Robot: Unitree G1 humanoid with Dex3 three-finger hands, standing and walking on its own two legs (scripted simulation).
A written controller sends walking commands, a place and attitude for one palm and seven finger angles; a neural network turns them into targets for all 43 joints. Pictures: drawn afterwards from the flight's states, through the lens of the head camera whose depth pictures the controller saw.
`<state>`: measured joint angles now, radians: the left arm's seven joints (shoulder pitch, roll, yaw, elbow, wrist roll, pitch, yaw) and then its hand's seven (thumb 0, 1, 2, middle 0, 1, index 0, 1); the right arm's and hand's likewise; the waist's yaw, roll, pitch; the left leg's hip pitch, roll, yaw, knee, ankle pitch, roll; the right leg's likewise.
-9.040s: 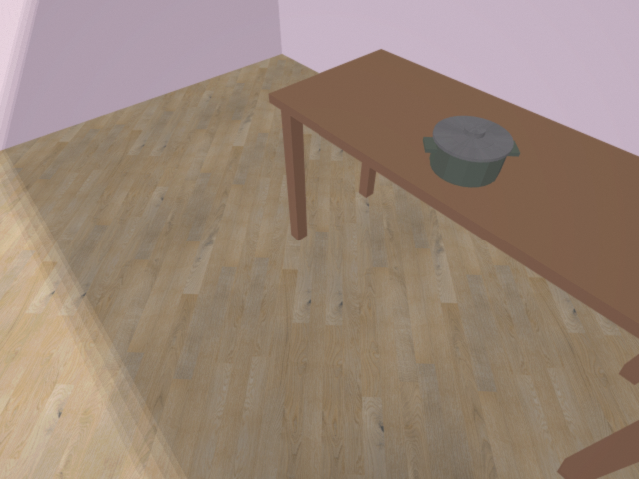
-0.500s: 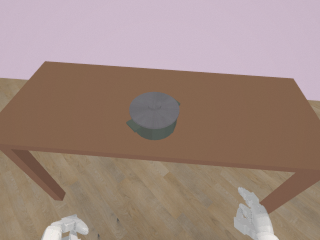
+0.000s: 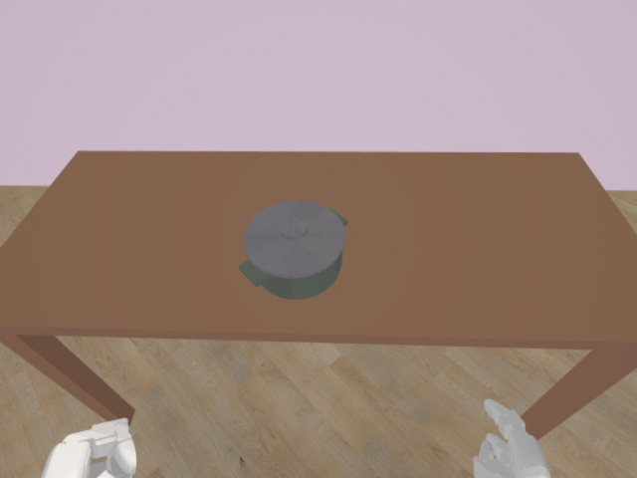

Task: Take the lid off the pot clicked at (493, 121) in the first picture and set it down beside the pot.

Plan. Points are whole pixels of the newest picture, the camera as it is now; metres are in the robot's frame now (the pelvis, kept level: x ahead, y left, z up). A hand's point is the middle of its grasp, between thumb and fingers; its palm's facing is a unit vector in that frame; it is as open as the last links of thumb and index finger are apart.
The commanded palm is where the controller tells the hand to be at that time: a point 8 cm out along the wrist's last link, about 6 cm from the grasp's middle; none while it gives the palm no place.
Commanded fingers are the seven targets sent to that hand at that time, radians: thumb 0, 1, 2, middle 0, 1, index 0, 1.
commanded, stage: raise the hand higher, near the body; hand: left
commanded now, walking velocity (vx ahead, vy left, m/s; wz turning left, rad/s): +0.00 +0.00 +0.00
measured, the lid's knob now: (293, 228) +0.51 +0.10 -0.01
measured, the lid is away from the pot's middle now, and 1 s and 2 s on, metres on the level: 0.00 0.00 0.00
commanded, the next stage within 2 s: reach forward and open the fingers in 0.40 s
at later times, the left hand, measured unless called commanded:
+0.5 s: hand (110, 406) +0.16 +0.23 +0.09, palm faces +0.30 -0.86 -0.41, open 3.1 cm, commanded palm +0.12 +0.27 +0.12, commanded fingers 0.00 0.89 0.88 -1.27 -1.50 -1.27 -1.50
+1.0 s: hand (95, 396) +0.18 +0.26 +0.07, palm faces -0.25 -0.09 -0.96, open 4.2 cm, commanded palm +0.18 +0.26 +0.12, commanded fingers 0.00 0.17 1.11 -0.97 -0.58 -0.97 -0.58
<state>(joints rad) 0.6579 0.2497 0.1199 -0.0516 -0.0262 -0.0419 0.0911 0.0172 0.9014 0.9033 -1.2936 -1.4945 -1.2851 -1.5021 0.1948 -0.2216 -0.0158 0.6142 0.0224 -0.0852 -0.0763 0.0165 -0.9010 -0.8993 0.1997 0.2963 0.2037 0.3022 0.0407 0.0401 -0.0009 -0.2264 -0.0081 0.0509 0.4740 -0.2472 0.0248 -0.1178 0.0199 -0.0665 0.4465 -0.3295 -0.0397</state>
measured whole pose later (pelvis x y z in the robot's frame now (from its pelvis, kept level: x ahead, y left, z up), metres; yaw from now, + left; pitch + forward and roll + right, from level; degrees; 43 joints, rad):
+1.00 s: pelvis -0.03 +0.00 +0.00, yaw +1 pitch +0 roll +0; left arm 0.32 0.60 0.04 -0.19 0.78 -0.01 -0.13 0.01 0.43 1.02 -1.09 -0.93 -1.08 -0.94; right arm 0.11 -0.29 -0.01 0.56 0.04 0.13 0.00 0.01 -0.90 -0.90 0.20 0.30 0.20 0.30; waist 0.06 0.13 0.00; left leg -0.27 -0.01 0.04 0.47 -0.20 0.03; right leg -0.16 0.02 -0.08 0.45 -0.29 -0.04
